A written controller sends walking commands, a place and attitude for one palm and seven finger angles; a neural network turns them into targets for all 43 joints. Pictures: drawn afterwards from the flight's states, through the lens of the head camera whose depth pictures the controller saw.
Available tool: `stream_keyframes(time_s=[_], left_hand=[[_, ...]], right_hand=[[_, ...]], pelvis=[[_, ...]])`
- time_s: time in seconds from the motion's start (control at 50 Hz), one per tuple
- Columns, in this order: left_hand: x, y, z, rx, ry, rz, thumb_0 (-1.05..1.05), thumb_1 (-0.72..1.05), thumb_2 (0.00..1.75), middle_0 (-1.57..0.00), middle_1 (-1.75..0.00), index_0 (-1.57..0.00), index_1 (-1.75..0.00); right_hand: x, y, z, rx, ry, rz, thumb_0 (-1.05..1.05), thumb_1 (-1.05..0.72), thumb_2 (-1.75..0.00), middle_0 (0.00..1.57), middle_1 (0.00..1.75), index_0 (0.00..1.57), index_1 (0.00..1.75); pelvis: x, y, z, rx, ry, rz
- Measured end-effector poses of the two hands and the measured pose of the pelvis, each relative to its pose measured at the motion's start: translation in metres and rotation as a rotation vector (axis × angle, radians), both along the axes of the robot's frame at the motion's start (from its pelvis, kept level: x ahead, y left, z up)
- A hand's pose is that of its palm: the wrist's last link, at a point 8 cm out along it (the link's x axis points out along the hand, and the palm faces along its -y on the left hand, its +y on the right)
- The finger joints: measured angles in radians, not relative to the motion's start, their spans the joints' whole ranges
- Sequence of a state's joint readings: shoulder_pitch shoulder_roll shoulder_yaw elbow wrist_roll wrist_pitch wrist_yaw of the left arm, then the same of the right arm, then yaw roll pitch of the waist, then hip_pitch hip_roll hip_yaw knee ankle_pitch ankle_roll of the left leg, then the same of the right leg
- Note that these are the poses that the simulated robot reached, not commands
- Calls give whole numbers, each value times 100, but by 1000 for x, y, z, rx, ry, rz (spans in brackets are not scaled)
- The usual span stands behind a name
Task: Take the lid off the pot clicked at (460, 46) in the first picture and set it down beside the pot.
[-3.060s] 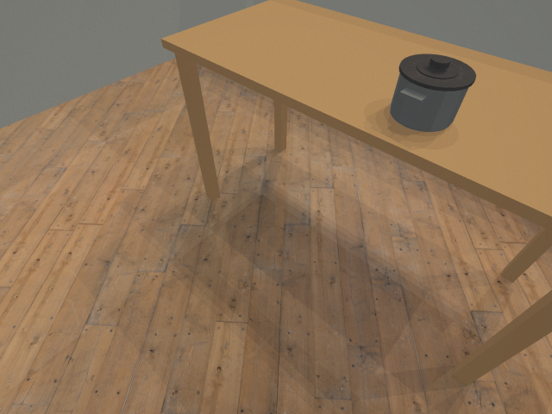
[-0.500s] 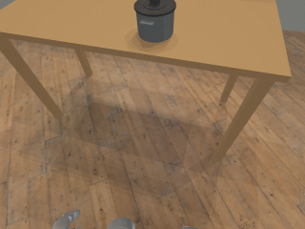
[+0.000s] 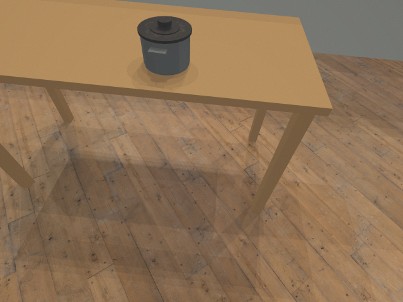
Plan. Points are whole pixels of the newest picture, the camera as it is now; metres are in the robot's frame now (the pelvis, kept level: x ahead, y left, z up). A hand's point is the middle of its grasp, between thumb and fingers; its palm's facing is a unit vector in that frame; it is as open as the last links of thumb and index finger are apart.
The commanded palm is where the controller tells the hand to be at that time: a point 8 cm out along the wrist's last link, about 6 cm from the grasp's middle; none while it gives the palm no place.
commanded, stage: take the last steps up to it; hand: left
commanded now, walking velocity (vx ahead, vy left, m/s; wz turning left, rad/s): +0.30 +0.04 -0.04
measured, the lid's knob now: (164, 21) +0.82 +0.15 +0.15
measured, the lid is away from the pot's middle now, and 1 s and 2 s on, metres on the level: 0.00 0.00 0.00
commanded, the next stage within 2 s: come to a stop and stand still in 0.78 s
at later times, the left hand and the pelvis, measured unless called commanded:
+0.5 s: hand out of the picture +0.03 +0.18 -0.18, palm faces +0.10 -0.98 -0.16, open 7.3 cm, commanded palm none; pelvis +0.14 +0.03 -0.01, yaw +0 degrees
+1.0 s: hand (135, 192) +0.42 +0.20 -0.16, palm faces -0.02 -0.97 -0.23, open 7.3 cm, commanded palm none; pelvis +0.32 +0.03 -0.01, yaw -1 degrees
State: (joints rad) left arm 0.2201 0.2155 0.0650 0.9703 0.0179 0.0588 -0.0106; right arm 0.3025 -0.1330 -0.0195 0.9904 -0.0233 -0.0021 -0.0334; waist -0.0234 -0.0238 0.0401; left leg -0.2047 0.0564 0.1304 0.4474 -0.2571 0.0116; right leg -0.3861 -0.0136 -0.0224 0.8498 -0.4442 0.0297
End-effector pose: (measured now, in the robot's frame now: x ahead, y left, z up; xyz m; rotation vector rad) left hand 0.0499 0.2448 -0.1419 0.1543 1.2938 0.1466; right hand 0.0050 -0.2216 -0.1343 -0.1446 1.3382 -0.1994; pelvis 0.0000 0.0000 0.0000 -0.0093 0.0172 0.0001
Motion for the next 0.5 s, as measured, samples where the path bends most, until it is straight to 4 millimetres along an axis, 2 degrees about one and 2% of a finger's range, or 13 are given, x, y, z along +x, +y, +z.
stream_keyframes(time_s=[0.12,0.16,0.2,0.28,0.36,0.44,0.5], left_hand=[[10,-23,-2,20,-13,-32,0,91,90,-20,-30,-20,-30],[6,-31,2,17,-23,-5,0,91,90,-20,-30,-20,-30],[-2,-36,6,14,-6,22,0,91,90,-20,-30,-20,-30],[-22,-42,9,-4,90,50,0,91,90,-20,-30,-20,-30],[-35,-42,7,-28,187,79,0,91,90,-20,-30,-21,-30],[-33,-32,2,-47,265,116,0,91,90,-20,-30,-21,-30],[-20,-15,-9,-58,311,137,0,91,90,-20,-30,-21,-30]], right_hand=[[-24,-14,-25,53,77,-61,0,-91,-90,20,30,20,30],[-24,-18,-26,62,119,-48,0,-91,-90,20,30,20,30],[-13,-23,-22,64,127,-40,1,-91,-90,20,30,20,30],[28,-28,-14,52,69,-36,1,-91,-90,20,30,20,30],[82,-25,-9,38,4,-13,1,-91,-90,19,30,20,30],[147,-9,-8,29,-55,37,1,-91,-90,19,30,19,30],[200,10,-11,15,-114,80,0,-91,-90,19,30,19,30]], pelvis=[[15,-15,-12,14,-7,-17],[23,-16,-10,5,-13,-11],[33,-17,-5,10,-16,-12],[54,-14,1,18,-12,-10],[79,-6,1,15,-6,-6],[111,10,-4,9,0,0],[139,27,-15,8,0,2]])
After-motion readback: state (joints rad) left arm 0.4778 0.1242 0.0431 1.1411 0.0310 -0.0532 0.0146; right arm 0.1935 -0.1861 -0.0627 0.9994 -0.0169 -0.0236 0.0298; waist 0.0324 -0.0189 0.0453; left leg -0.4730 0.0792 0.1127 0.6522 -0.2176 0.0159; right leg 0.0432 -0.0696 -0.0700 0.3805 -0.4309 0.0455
